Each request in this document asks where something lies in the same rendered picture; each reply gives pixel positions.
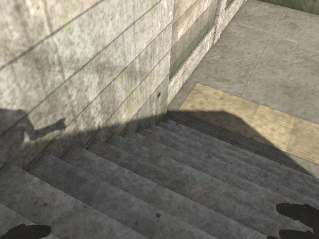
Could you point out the stairs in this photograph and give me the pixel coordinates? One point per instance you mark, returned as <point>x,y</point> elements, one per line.
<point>166,181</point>

